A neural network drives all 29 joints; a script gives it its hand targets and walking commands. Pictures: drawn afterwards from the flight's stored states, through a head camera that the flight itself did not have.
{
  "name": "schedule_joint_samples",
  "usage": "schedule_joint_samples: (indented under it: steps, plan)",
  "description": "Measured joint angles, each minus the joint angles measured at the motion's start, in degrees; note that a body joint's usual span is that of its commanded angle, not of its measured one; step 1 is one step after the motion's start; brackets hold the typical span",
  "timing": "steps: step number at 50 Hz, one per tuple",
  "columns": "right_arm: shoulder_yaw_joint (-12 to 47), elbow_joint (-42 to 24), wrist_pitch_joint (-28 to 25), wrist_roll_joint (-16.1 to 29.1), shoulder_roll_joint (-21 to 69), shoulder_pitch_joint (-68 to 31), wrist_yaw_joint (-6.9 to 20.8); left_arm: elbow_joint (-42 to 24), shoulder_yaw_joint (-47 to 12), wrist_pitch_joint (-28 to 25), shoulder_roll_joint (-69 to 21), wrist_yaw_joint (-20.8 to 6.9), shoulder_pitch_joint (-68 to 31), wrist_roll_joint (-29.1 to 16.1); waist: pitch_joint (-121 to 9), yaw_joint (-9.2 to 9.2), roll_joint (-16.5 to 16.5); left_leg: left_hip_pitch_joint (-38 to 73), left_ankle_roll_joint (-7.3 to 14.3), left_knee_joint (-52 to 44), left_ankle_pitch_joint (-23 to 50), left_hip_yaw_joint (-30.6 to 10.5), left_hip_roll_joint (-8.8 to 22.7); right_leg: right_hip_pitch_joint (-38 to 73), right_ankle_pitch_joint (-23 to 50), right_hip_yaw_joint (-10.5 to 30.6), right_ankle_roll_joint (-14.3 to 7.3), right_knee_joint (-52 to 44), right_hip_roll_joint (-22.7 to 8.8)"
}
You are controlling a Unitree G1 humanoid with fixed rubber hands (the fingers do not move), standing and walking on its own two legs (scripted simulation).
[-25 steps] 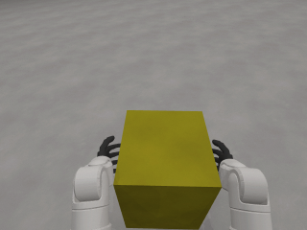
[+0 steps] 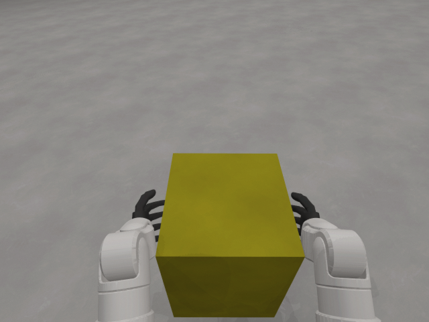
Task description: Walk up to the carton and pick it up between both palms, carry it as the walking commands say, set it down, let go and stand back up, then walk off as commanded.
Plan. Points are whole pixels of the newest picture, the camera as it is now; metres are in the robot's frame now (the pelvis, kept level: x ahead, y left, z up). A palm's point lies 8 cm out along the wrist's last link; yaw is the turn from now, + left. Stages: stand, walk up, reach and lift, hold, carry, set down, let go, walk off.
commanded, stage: carry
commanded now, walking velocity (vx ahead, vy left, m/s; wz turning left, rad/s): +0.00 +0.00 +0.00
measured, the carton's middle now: (224, 236) +0.28 +0.00 +0.02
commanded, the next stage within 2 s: none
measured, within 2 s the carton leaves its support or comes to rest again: neither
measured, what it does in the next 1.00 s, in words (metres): shifts its weight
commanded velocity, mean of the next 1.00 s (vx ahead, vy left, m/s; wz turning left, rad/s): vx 0.00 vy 0.00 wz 0.00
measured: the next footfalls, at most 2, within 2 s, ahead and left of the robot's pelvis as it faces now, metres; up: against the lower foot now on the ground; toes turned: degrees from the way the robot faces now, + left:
none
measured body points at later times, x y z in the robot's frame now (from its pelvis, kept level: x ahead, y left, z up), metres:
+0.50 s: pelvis +0.01 +0.01 +0.00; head -0.01 +0.01 +0.45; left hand +0.29 +0.16 +0.06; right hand +0.29 -0.14 +0.05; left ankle +0.06 +0.11 -0.72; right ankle +0.10 -0.11 -0.72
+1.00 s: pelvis +0.05 +0.02 +0.00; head +0.03 +0.03 +0.45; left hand +0.33 +0.17 +0.04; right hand +0.32 -0.12 +0.03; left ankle +0.06 +0.11 -0.72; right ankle +0.10 -0.11 -0.72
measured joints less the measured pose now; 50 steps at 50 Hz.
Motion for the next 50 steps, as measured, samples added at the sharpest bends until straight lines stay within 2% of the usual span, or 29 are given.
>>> schedule_joint_samples:
  steps: [4,8,12,17,20,25,30,38,46,50]
  plan:
    - [-0.3,0.8,-0.5,0.3,0.0,0.0,0.0,0.5,-0.2,-0.3,0.0,-0.2,0.0,0.5,0.2,-1.23,-1.0,0.4,0.5,-0.9,0.1,0.7,-0.3,-0.1,-0.6,0.7,0.3,-0.2,-0.1]
    - [-0.3,1.7,-1.1,0.2,0.0,0.0,0.0,1.5,0.0,-0.8,0.0,-0.4,0.0,0.7,0.2,-2.21,-0.8,0.6,0.7,-2.4,2.8,0.8,-0.1,-1.1,-6.2,0.8,0.9,1.7,0.0]
    - [0.4,1.9,-2.1,0.1,0.0,0.1,0.0,1.4,0.7,-1.4,0.0,-0.5,-0.2,0.6,0.5,-1.37,-0.5,0.1,0.6,-0.7,3.6,0.9,0.0,-1.3,-7.7,0.5,0.2,4.5,-0.3]
    - [0.9,3.3,-2.7,-0.2,-0.1,1.0,0.1,2.4,0.4,-2.2,0.2,-0.8,1.1,0.7,-0.5,0.49,0.1,-0.6,0.0,1.3,0.2,0.3,0.3,-0.6,-2.5,-0.1,0.1,2.8,-0.1]
    - [0.3,4.2,-3.2,-0.3,-0.1,0.5,0.2,3.3,0.1,-3.2,0.2,-0.7,1.4,0.6,-0.1,0.91,0.8,-0.3,0.0,-0.1,2.3,0.0,0.6,0.1,-1.5,-0.5,0.0,1.0,0.3]
    - [0.1,5.4,-6.1,-0.7,0.0,0.3,0.6,4.5,0.3,-6.2,0.2,-0.8,1.1,0.5,0.7,0.55,0.2,0.5,0.2,-1.8,2.8,0.3,0.4,1.0,-1.0,-0.2,0.4,-1.0,0.3]
    - [-0.3,9.1,-11.3,-1.5,-0.1,0.8,1.7,8.3,0.5,-10.6,0.1,-1.3,0.7,1.4,0.4,-0.19,-0.5,1.4,0.6,-2.0,1.9,0.3,-0.2,1.8,-2.0,-0.2,0.9,-0.7,-0.2]
    - [-0.1,12.8,-18.0,-1.9,-0.2,2.2,2.1,12.2,0.4,-16.5,0.2,-2.1,1.3,2.0,0.5,-0.37,-0.1,2.2,1.0,-1.2,0.2,0.5,-0.6,2.3,-3.8,0.0,1.6,0.6,-0.8]
    - [1.3,9.9,-18.5,-0.8,-0.4,3.8,1.3,8.7,-0.6,-17.4,0.5,-1.7,3.8,0.8,1.2,0.16,0.0,2.4,1.1,-0.6,-0.8,0.7,-0.7,2.3,-4.8,0.4,1.9,1.4,-0.8]
    - [1.3,10.7,-18.8,-1.1,-0.4,3.7,1.5,9.2,-0.6,-18.0,0.6,-1.7,4.2,1.0,0.8,0.35,-0.1,2.7,1.1,-0.5,-1.1,0.8,-0.7,2.5,-5.1,0.4,2.0,1.5,-0.9]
